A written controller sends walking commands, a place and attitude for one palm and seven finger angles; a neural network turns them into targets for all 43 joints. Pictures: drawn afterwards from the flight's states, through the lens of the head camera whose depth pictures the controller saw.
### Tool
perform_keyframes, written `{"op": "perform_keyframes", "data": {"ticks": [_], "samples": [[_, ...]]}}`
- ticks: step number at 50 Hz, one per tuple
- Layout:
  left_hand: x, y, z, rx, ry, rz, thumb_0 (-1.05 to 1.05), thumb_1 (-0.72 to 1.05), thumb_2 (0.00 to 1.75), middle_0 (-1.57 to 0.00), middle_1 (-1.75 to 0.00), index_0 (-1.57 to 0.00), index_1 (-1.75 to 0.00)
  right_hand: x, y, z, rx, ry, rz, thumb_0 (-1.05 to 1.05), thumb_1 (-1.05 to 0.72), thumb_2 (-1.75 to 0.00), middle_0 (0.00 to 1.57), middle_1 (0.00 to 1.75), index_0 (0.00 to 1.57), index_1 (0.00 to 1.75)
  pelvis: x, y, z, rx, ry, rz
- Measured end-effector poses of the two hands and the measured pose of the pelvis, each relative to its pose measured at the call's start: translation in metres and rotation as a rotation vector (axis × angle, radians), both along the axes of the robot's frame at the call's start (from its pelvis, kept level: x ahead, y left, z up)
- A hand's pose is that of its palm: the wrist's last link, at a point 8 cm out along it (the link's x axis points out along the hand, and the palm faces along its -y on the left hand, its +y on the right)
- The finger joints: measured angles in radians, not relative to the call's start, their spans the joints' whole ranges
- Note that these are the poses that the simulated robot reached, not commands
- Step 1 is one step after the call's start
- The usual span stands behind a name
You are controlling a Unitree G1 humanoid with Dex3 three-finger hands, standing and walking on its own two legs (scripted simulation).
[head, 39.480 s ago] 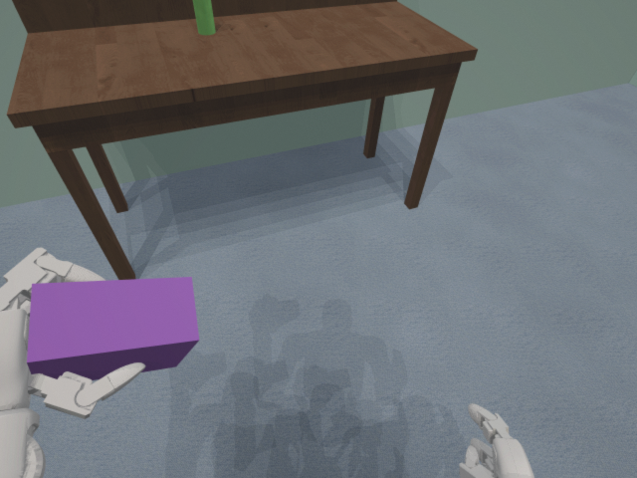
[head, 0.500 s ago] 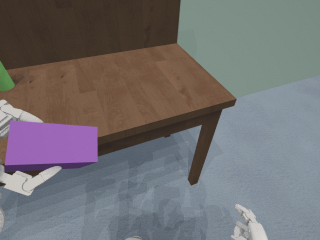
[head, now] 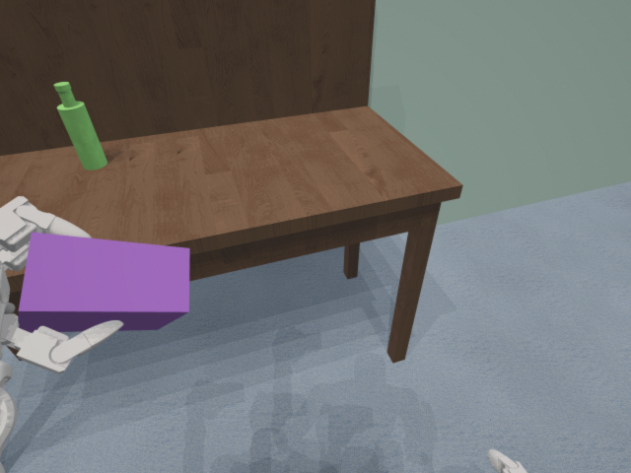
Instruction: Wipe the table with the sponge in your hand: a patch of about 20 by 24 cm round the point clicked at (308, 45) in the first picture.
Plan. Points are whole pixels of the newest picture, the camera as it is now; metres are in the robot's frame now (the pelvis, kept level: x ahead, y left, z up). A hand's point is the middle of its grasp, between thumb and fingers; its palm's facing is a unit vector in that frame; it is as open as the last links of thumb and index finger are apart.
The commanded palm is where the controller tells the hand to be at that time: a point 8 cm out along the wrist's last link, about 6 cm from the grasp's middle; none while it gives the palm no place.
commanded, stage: stop stepping back and stand still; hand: left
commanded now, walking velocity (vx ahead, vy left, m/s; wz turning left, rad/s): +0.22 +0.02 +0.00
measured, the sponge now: (129, 290) +0.23 +0.20 +0.20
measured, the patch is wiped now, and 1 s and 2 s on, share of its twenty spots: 1.00 1.00 1.00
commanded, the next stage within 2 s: stand and wait in 0.78 s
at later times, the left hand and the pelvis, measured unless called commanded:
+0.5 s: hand (30, 378) +0.13 +0.22 +0.22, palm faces +0.39 -0.85 -0.34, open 10.4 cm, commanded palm +0.07 +0.25 +0.22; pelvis -0.11 -0.02 +0.02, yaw -4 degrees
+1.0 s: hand (39, 437) +0.09 +0.20 +0.20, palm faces +0.34 -0.89 -0.30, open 10.4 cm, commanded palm +0.05 +0.26 +0.22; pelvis -0.13 -0.01 +0.01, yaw -3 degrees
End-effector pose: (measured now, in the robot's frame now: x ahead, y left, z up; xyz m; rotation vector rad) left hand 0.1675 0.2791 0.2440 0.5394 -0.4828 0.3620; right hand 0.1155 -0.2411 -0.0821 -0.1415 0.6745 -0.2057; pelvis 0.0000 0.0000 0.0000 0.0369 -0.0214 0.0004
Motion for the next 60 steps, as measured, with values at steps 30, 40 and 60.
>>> {"op": "perform_keyframes", "data": {"ticks": [30,40,60], "samples": [[-0.098,-0.048,-0.049,-0.132,0.199,-0.114,-0.01,-0.53,1.04,-0.69,-1.31,-0.71,-1.30,-0.134,-0.034,0.003,-0.027,0.093,-0.037,0.01,-0.90,-0.90,0.21,0.30,0.20,0.30,-0.126,-0.023,0.004,-0.106,0.006,-0.065],[-0.113,-0.033,-0.025,-0.092,0.040,-0.106,-0.01,-0.53,1.04,-0.70,-1.30,-0.72,-1.29,-0.121,-0.043,0.031,-0.125,0.011,-0.090,0.02,-0.91,-0.90,0.20,0.30,0.20,0.30,-0.133,-0.016,0.002,-0.067,-0.016,-0.100],[-0.108,-0.008,-0.031,-0.122,0.145,0.000,-0.01,-0.53,1.04,-0.70,-1.31,-0.72,-1.30,-0.087,0.011,0.033,-0.038,0.020,0.045,0.01,-0.90,-0.90,0.20,0.30,0.20,0.30,-0.118,-0.006,0.018,-0.050,-0.012,-0.056]]}}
